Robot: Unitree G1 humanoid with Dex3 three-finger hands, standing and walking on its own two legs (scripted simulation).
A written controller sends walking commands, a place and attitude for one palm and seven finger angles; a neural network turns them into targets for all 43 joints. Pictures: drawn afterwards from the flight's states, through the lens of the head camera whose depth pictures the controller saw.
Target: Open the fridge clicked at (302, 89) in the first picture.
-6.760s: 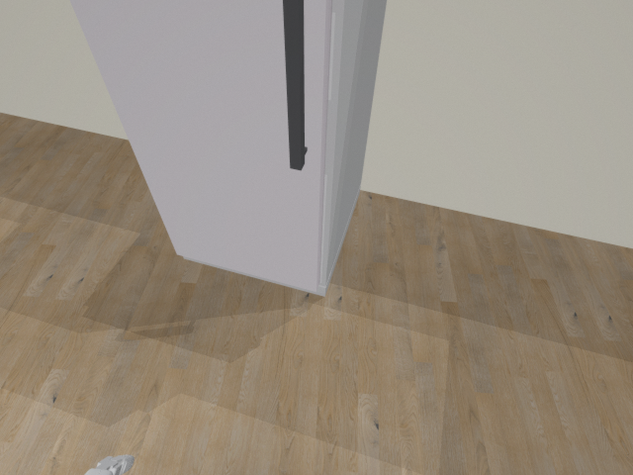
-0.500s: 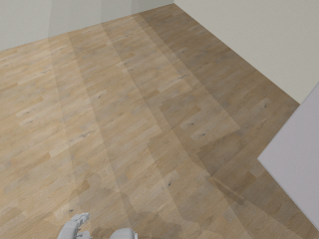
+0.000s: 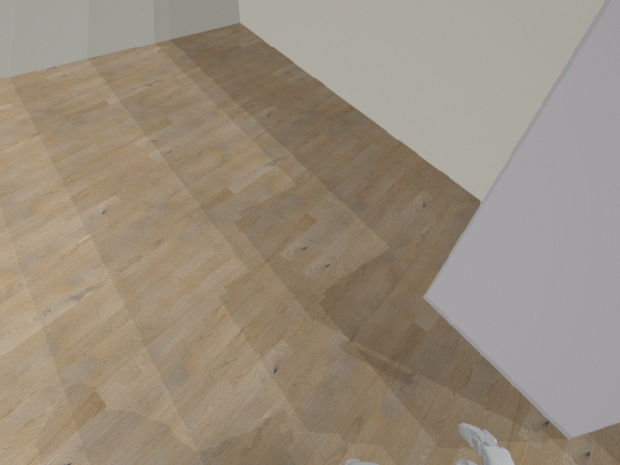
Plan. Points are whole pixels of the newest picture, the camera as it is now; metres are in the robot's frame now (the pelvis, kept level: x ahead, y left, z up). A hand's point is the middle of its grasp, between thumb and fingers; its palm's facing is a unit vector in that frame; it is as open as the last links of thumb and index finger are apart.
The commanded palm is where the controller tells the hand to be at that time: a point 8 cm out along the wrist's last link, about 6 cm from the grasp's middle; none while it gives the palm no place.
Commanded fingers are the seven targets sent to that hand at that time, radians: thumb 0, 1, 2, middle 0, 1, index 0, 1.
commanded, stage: turn to face it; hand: right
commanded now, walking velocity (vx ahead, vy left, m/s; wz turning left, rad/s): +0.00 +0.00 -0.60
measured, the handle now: out of the picture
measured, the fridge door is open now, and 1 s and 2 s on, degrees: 0 0 0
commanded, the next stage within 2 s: take the last steps up to it in 1.22 s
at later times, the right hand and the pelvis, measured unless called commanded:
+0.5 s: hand out of the picture -0.05 -0.30 -0.17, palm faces +0.36 +0.90 -0.25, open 7.4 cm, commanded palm none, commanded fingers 0.00 -0.90 -0.90 0.20 0.30 0.20 0.30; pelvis -0.02 -0.07 +0.00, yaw -18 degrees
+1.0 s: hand out of the picture -0.03 -0.26 -0.13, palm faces +0.57 +0.77 -0.29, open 7.3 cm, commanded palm none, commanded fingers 0.00 -0.90 -0.90 0.20 0.30 0.20 0.30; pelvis -0.03 -0.02 +0.00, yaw -36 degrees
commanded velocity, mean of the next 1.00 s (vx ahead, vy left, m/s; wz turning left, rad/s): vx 0.00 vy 0.00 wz -0.57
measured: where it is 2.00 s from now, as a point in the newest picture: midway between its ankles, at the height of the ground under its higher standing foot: outside the picture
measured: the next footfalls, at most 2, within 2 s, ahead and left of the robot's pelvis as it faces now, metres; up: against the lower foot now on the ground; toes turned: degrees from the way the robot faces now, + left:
right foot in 0.32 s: +0.01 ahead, -0.16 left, +0.00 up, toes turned -18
left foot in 0.94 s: +0.08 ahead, +0.06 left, +0.00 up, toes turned -35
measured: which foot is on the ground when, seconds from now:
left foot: down 0.00-0.32, up 0.34-0.92, down 0.94-1.00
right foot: up 0.00-0.30, down 0.32-0.94, up 0.96-1.00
